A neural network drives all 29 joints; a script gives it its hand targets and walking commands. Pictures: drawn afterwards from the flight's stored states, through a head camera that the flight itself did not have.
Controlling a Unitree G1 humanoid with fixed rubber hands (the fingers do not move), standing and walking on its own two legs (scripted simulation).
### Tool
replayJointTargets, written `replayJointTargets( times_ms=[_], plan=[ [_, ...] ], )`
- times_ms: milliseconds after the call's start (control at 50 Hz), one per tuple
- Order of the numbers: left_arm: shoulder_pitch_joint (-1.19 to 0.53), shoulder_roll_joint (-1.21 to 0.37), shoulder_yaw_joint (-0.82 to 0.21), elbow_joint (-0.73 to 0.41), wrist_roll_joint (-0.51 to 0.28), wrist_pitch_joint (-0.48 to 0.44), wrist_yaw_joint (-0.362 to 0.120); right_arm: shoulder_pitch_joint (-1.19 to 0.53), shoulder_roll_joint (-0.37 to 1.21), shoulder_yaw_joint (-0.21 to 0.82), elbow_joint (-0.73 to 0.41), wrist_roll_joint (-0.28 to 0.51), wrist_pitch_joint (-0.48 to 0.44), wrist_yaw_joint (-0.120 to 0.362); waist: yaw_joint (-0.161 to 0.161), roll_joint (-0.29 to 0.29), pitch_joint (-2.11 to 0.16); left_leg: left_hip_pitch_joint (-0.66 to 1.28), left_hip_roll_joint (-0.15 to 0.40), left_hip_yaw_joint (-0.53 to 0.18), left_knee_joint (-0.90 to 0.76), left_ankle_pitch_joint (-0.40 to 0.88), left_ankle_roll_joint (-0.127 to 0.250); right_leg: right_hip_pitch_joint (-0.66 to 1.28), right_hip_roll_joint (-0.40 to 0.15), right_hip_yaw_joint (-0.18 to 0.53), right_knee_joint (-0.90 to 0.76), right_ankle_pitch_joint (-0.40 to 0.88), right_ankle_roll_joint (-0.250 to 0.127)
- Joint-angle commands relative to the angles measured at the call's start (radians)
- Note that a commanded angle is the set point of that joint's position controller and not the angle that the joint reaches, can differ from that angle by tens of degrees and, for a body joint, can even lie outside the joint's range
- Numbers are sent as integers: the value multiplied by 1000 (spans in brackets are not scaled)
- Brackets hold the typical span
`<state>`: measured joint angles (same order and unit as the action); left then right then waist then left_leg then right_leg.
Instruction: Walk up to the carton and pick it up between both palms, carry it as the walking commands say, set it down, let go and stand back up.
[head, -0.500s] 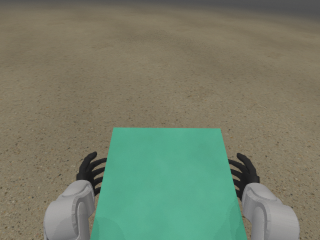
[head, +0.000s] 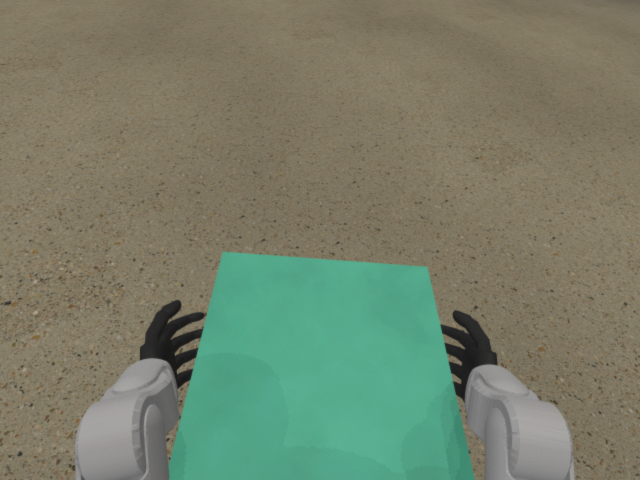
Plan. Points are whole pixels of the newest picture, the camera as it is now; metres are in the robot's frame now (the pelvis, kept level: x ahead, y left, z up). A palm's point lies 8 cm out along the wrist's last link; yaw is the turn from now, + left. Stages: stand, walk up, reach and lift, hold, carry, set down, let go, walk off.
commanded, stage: carry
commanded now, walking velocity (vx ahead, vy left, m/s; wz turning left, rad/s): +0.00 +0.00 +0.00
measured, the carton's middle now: (316, 394) +0.23 +0.02 +0.00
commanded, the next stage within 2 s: none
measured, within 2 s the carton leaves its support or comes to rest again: neither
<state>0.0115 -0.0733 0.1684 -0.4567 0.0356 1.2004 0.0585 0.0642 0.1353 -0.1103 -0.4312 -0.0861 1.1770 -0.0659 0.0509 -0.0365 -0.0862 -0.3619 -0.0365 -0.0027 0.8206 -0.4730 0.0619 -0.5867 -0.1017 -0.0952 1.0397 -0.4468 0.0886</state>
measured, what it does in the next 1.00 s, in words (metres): walks backwards: right foot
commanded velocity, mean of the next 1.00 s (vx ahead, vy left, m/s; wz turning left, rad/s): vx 0.00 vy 0.00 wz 0.00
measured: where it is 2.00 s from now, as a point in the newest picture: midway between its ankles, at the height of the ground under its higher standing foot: outside the picture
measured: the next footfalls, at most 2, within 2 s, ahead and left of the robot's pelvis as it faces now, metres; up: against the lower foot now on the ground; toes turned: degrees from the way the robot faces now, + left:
right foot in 0.24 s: -0.01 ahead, -0.09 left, +0.00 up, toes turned -1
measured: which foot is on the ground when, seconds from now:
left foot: down 0.00-1.00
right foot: up 0.00-0.22, down 0.24-1.00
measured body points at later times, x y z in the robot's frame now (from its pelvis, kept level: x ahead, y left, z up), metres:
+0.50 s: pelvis -0.08 +0.03 +0.03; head -0.13 +0.03 +0.48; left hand +0.15 +0.20 +0.11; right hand +0.14 -0.15 +0.11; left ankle -0.02 +0.08 -0.71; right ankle -0.05 -0.09 -0.71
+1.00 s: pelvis -0.11 -0.01 +0.02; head -0.14 +0.00 +0.47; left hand +0.13 +0.18 +0.11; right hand +0.12 -0.18 +0.11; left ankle -0.02 +0.08 -0.71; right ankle -0.05 -0.09 -0.71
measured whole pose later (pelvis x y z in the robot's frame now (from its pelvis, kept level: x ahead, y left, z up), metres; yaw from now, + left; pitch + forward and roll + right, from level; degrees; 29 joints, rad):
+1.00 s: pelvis -0.11 -0.01 +0.02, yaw +1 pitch +3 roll +0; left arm -0.01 -0.11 0.16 -0.47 0.06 1.21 0.05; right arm 0.04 0.12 -0.13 -0.51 -0.09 1.26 -0.07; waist 0.01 -0.02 -0.14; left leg -0.43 -0.07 0.00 0.47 -0.09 0.05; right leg -0.41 0.01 -0.07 0.55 -0.20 -0.05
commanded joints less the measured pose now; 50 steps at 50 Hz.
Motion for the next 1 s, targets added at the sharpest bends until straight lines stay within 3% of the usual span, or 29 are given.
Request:
replayJointTargets(
  times_ms=[0,40,100,140,160,200,220,240,280,300,360,440,540,760,860,980],
  plan=[
    [-514,-907,-873,-194,-380,-45,-149,-504,732,678,-289,324,-57,128,-58,181,-272,299,272,-277,-377,695,46,-92,29,122,3,59,-22],
    [-486,-863,-861,-188,-373,-36,-145,-470,707,674,-279,319,-46,122,-57,145,-317,352,285,-280,-352,883,43,-32,29,117,-122,33,-25],
    [-424,-813,-821,-175,-348,-21,-141,-458,697,699,-282,326,-27,114,-59,117,-339,355,278,-297,-378,883,48,110,53,87,-367,21,-39],
    [-380,-800,-784,-158,-329,-13,-138,-495,691,727,-307,346,-14,108,-36,99,-363,307,242,-258,-381,813,15,286,70,61,-603,123,-62],
    [-366,-796,-766,-150,-320,-10,-138,-514,690,743,-315,358,-7,105,-29,63,-394,256,220,-232,-377,764,-11,420,43,82,-674,228,-77],
    [-365,-767,-741,-148,-307,-8,-135,-547,673,768,-343,371,8,104,-42,-84,-390,134,140,-170,-370,597,-90,529,-52,177,-577,479,-115],
    [-373,-768,-741,-139,-300,-4,-135,-539,679,770,-325,371,14,105,-56,-108,-354,110,119,-145,-409,471,-97,505,-60,153,-545,492,-113],
    [-397,-774,-746,-147,-299,-5,-134,-557,680,772,-351,376,14,105,-57,-104,-329,122,117,-145,-463,426,-100,445,-64,125,-513,407,-115],
    [-441,-789,-745,-166,-296,-9,-132,-623,701,779,-365,390,12,115,-47,-43,-253,100,134,-189,-507,286,-68,340,-6,110,-545,144,-114],
    [-446,-782,-735,-174,-288,-6,-129,-640,704,781,-359,395,14,116,-44,-6,-221,62,140,-207,-526,196,-54,321,11,113,-562,88,-117],
    [-456,-758,-726,-183,-277,2,-119,-628,697,771,-318,395,24,119,-39,49,-181,-22,155,-231,-589,35,-47,300,19,128,-564,31,-120],
    [-501,-747,-754,-212,-292,10,-108,-589,688,736,-273,387,29,118,-34,118,-217,-36,158,-227,-613,-8,-57,320,25,123,-553,57,-132],
    [-486,-765,-766,-192,-310,21,-107,-579,666,710,-296,370,30,108,-34,87,-251,26,133,-183,-545,63,-56,269,5,172,-613,36,-142],
    [-507,-761,-756,-186,-330,25,-112,-608,647,705,-317,360,38,92,-40,9,-249,15,113,-167,-498,104,-47,238,3,184,-647,-32,-149],
    [-513,-769,-757,-195,-326,18,-110,-617,659,709,-314,371,34,98,-42,40,-262,18,105,-159,-482,113,-40,237,-3,187,-648,-38,-158],
    [-502,-782,-757,-197,-315,8,-108,-626,679,717,-314,383,27,108,-40,33,-282,22,89,-132,-432,164,-24,250,-22,206,-676,-15,-171]
  ],
)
